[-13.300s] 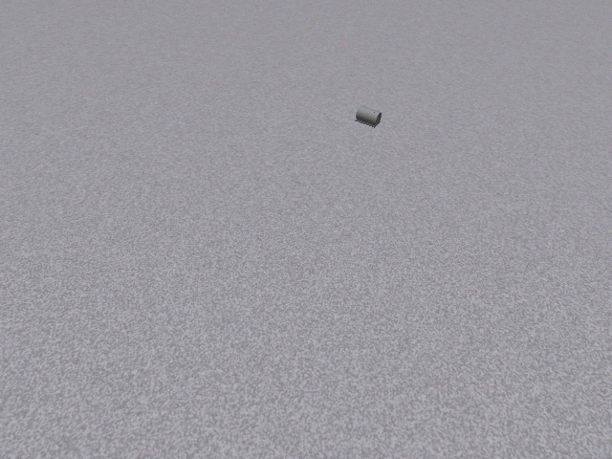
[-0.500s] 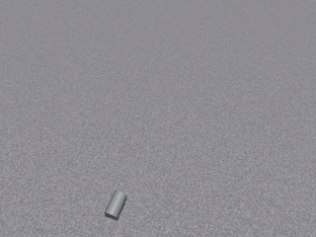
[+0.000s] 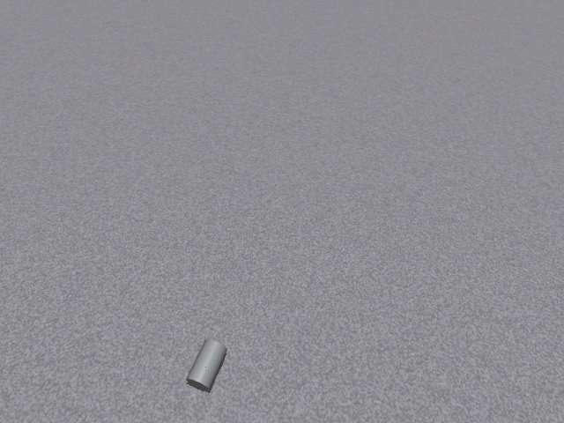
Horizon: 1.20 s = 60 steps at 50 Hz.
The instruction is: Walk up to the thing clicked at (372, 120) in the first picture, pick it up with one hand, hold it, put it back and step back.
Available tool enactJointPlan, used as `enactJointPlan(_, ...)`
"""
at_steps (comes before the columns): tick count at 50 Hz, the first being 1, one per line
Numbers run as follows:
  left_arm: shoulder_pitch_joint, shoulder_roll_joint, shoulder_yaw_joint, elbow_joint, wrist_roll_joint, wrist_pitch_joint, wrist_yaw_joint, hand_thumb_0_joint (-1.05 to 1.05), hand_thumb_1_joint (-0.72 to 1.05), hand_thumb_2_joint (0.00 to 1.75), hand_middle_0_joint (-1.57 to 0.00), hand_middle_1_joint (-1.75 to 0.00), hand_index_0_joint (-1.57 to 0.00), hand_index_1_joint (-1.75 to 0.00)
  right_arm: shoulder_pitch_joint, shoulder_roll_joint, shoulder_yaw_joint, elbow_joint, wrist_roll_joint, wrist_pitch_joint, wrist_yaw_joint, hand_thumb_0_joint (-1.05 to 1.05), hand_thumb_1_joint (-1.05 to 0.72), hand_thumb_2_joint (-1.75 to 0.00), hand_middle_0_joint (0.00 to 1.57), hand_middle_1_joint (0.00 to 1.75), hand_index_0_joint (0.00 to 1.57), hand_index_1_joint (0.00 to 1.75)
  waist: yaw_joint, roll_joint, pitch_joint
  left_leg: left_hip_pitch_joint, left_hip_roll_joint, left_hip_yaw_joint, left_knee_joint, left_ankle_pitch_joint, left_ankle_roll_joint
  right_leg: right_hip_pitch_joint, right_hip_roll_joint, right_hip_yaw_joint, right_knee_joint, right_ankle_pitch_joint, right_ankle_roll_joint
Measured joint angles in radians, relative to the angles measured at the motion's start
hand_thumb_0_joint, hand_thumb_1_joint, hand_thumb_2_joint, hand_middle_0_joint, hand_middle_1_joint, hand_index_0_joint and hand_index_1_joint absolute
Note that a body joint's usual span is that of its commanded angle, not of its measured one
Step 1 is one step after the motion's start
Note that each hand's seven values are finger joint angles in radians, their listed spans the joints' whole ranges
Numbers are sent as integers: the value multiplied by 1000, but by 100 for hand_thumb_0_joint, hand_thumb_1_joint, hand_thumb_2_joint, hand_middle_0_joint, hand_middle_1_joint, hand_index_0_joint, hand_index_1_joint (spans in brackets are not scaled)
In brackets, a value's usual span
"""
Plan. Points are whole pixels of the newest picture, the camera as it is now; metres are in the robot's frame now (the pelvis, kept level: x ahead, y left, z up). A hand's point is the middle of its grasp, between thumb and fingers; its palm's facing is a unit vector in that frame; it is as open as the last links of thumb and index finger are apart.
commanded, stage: stand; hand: left
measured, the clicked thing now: (207, 364) +0.44 +0.24 -0.74
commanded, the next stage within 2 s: walk up in 0.08 s
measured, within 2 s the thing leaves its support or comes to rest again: neither
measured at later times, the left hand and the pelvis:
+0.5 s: hand out of the picture +0.07 +0.31 -0.19, palm faces -0.02 -0.93 -0.38, open 7.4 cm; pelvis -0.09 +0.04 -0.03, yaw +0 degrees
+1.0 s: hand out of the picture -0.10 +0.27 -0.15, palm faces -0.05 -0.91 -0.41, open 7.4 cm; pelvis -0.21 +0.01 -0.02, yaw -4 degrees
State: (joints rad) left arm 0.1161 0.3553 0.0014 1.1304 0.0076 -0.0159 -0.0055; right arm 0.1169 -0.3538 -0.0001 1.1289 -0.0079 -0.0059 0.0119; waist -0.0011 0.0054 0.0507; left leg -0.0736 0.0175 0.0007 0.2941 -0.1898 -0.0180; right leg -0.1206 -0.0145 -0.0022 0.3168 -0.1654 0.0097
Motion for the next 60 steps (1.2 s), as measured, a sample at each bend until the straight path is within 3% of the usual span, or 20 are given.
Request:
enactJointPlan(5, 1, -1, 5, -5, -2, 4, 0, 1, 90, 89, -21, -30, -21, -30, 0, -1, -3, -2, 1, 5, 1, 0, -90, -90, 20, 30, 21, 30, 0, 0, 2, -12, 2, 0, 16, -6, 0, -9, 2, 0, 10, -2, -1)
enactJointPlan(11, -46, 17, 41, -84, -17, 27, 11, 1, 90, 89, -21, -30, -21, -30, -43, -22, -26, -62, 18, 29, -3, 0, -90, -90, 20, 30, 21, 30, 1, -1, 94, -123, 2, -9, 166, -43, 9, -98, 3, -6, 120, -23, -7)
enactJointPlan(14, -69, 24, 46, -120, -11, 45, 12, 1, 90, 89, -21, -30, -21, -30, -53, -42, -40, -94, 17, 43, -5, 0, -90, -90, 20, 30, 21, 30, 1, -1, 125, -194, -9, -13, 279, -61, 32, -147, -5, -6, 181, -33, -5)
enactJointPlan(18, -85, 35, 50, -166, 8, 65, 12, 1, 90, 89, -21, -30, -21, -30, -32, -57, -61, -138, 7, 57, 0, 0, -90, -90, 20, 30, 21, 30, -3, -27, 132, -245, -54, -21, 473, -258, 66, -222, -37, 15, 269, -51, 7)
enactJointPlan(20, -90, 45, 49, -188, 12, 75, 13, 1, 90, 89, -21, -30, -21, -30, -2, -63, -67, -159, 6, 51, 5, 0, -90, -90, 20, 30, 20, 30, -15, -33, 115, -216, -43, -28, 421, -172, 81, -279, -42, 17, 330, -68, 5)
enactJointPlan(21, -99, 50, 50, -198, 10, 78, 17, 1, 90, 89, -21, -30, -21, -30, 10, -64, -72, -164, 1, 47, 3, 0, -90, -90, 20, 30, 21, 30, -21, -35, 115, -214, -40, -36, 405, -203, 54, -312, -31, 34, 385, -96, -4)
enactJointPlan(22, -113, 58, 55, -205, 10, 82, 23, 1, 90, 89, -21, -30, -21, -30, 15, -53, -75, -163, -7, 45, 0, 0, -90, -90, 20, 30, 20, 30, -23, -51, 131, -221, -49, -33, 420, -214, 47, -335, -8, 82, 458, -181, -15)
enactJointPlan(25, -117, 68, 66, -230, 10, 88, 38, 1, 90, 89, -20, -30, -21, -30, 37, -17, -63, -164, -25, 48, -3, 0, -90, -90, 20, 30, 21, 30, -21, -77, 156, -225, -46, -25, 404, -184, 48, -381, 91, 159, 695, -369, -31)
enactJointPlan(27, -104, 62, 63, -234, 8, 87, 40, 1, 91, 89, -20, -30, -20, -30, 52, -4, -59, -171, -29, 51, -8, 0, -90, -90, 20, 30, 21, 30, -26, -67, 153, -227, -32, -29, 367, -151, 50, -389, 135, 157, 803, -386, -28)
enactJointPlan(29, -83, 55, 61, -241, 4, 87, 34, 1, 91, 89, -20, -30, -20, -30, 57, 2, -55, -185, -29, 49, -18, 0, -90, -90, 20, 30, 21, 30, -22, -61, 150, -230, -22, -19, 331, -121, 52, -381, 147, 154, 864, -366, -21)
enactJointPlan(36, -21, 45, 66, -260, 12, 89, 21, 1, 90, 89, -21, -30, -21, -30, 35, 3, -52, -253, -13, 33, -37, 0, -90, -90, 21, 30, 21, 30, -13, -45, 170, -265, -4, 19, 323, -74, 43, -239, 86, 135, 662, -347, 13)
enactJointPlan(40, 0, 43, 75, -261, 15, 78, 15, 1, 90, 89, -21, -30, -21, -30, 9, -13, -47, -276, -11, 43, -31, 0, -90, -90, 21, 30, 21, 30, -1, -29, 165, -311, 15, 40, 382, -75, 25, -139, 43, 76, 399, -260, -4)
enactJointPlan(42, 0, 17, 79, -250, 22, 71, 13, 1, 90, 89, -20, -30, -21, -30, -11, -34, -52, -270, -5, 54, -30, 0, -90, -90, 21, 30, 21, 30, -9, 31, 174, -328, 48, 9, 420, -76, 16, -110, 73, 41, 344, -219, -22)
enactJointPlan(44, 19, 3, 73, -260, 26, 68, 3, 1, 90, 89, -20, -30, -21, -30, -11, -38, -55, -263, 2, 65, -36, 0, -90, -90, 20, 30, 21, 30, -12, 44, 153, -361, 2, -52, 510, -212, 22, -124, 68, 27, 355, -211, -34)
enactJointPlan(46, 40, 1, 70, -274, 25, 66, 0, 1, 90, 89, -21, -30, -21, -30, -7, -34, -54, -256, 6, 69, -39, 0, -90, -90, 20, 30, 21, 30, 16, 13, 131, -389, -71, -79, 684, -328, 20, -143, 40, 58, 356, -194, -41)
enactJointPlan(48, 53, -7, 70, -284, 24, 69, 3, 1, 90, 89, -21, -30, -21, -30, 3, -42, -49, -257, 13, 64, -37, 0, -90, -90, 20, 30, 21, 30, 23, 5, 112, -400, -118, -111, 805, -336, 20, -151, 22, 67, 322, -159, -40)
enactJointPlan(50, 50, -12, 73, -297, 26, 75, 6, 1, 90, 89, -21, -30, -21, -30, 19, -51, -47, -263, 16, 55, -41, 0, -90, -90, 20, 30, 21, 30, 20, 7, 97, -393, -135, -132, 858, -324, 12, -169, 13, 58, 298, -129, -38)
enactJointPlan(56, 0, -2, 77, -377, 37, 77, 17, 1, 90, 89, -21, -30, -21, -30, 53, -59, -47, -269, 2, 41, -51, 0, -90, -90, 20, 30, 21, 30, 11, 8, 121, -264, -74, -79, 611, -332, -4, -239, 2, -3, 316, -82, -35)
enactJointPlan(59, -24, 16, 74, -403, 28, 80, 15, 1, 90, 89, -21, -30, -21, -30, 61, -47, -48, -265, -7, 33, -44, 0, -90, -90, 20, 30, 21, 30, 6, -15, 140, -184, -54, -36, 392, -218, 14, -290, -12, -30, 377, -82, -27)
enactJointPlan(60, -32, 30, 76, -400, 24, 85, 14, 1, 90, 89, -21, -30, -21, -30, 55, -30, -49, -257, -12, 31, -42, 0, -90, -90, 20, 30, 21, 30, 13, -54, 158, -173, -75, -19, 371, -180, 26, -300, -32, -14, 401, -82, -22)
